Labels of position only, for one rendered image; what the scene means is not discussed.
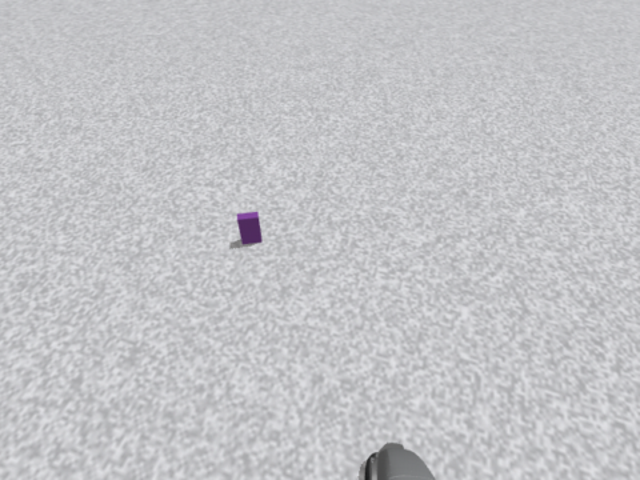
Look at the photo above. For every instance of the carton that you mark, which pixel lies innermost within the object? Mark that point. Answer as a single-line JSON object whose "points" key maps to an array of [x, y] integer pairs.
{"points": [[249, 227]]}

